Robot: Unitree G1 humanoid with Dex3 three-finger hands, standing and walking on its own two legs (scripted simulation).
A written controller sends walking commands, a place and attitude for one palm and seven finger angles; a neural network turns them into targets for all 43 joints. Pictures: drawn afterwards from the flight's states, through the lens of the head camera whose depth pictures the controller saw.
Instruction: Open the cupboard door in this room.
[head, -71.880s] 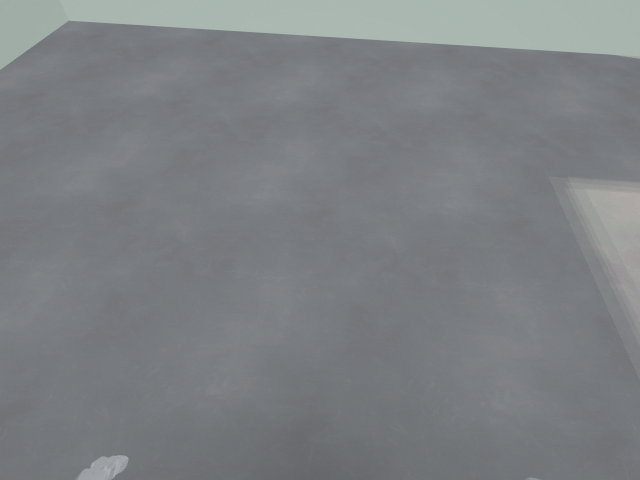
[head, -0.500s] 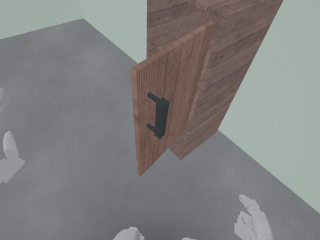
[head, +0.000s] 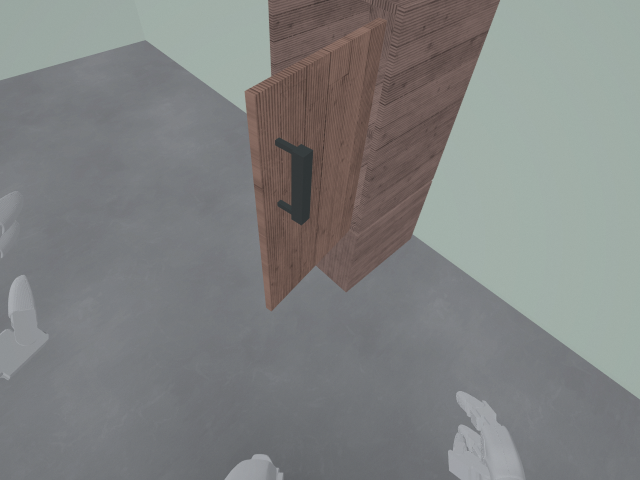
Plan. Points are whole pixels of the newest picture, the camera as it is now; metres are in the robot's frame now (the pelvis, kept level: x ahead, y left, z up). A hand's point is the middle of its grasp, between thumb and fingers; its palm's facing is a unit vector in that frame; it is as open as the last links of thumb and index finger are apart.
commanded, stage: stop stepping back and stand still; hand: left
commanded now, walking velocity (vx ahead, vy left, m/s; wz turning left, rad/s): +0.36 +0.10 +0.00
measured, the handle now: (291, 182) +0.57 +0.09 +0.02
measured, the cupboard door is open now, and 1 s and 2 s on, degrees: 99 99 99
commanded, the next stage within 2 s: let the arm hang, fingers relaxed in 0.56 s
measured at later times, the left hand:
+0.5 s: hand out of the picture +0.13 +0.26 +0.18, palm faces +0.47 -0.76 -0.45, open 7.4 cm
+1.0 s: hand out of the picture -0.03 +0.19 -0.17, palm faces +0.13 -0.97 -0.18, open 6.9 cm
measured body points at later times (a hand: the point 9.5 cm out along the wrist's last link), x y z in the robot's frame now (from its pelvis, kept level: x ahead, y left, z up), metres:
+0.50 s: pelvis -0.05 -0.01 +0.01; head -0.07 -0.01 +0.46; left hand +0.10 +0.30 +0.20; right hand +0.09 -0.25 -0.08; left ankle -0.03 +0.12 -0.70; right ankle -0.06 -0.10 -0.73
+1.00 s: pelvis -0.07 +0.01 +0.00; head -0.06 +0.02 +0.45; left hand -0.04 +0.24 -0.15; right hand +0.00 -0.22 -0.14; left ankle -0.03 +0.13 -0.73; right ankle -0.06 -0.10 -0.73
